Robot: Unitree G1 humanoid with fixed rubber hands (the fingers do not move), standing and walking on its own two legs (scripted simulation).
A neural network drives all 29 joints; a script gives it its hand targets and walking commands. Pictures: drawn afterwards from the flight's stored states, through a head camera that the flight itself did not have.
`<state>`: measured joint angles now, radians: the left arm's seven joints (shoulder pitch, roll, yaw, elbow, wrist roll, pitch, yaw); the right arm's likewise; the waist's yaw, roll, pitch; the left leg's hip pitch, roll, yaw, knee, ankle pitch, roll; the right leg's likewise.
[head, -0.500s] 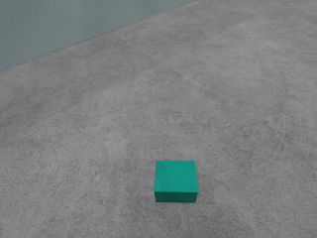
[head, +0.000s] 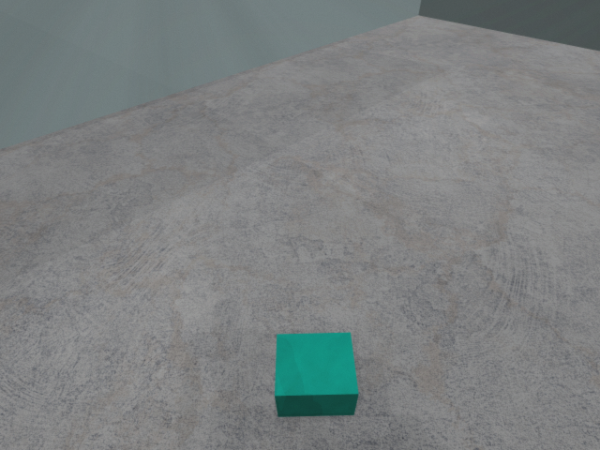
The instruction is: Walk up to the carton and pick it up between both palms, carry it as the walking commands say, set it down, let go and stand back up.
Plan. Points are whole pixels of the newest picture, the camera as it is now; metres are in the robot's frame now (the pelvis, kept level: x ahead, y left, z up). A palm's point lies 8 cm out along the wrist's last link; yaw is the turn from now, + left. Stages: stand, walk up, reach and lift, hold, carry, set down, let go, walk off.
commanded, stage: walk up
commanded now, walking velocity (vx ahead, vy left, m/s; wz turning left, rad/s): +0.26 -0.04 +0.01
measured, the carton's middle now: (314, 374) +0.58 -0.03 -0.70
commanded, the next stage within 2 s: none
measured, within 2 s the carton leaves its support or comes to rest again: neither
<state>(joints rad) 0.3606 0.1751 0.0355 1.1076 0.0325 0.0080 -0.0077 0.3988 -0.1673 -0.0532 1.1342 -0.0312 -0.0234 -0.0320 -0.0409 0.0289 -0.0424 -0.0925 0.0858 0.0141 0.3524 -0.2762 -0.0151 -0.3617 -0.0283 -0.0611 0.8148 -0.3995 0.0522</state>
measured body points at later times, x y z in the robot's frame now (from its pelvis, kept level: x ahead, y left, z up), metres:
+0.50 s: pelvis +0.14 -0.04 +0.00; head +0.16 -0.05 +0.45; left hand +0.02 +0.16 -0.14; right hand +0.22 -0.26 -0.16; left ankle +0.22 +0.11 -0.72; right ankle +0.08 -0.17 -0.75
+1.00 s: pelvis +0.11 -0.05 -0.02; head +0.13 -0.08 +0.43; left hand +0.21 +0.20 -0.15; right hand +0.15 -0.32 -0.19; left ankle +0.22 +0.10 -0.73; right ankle +0.12 -0.15 -0.75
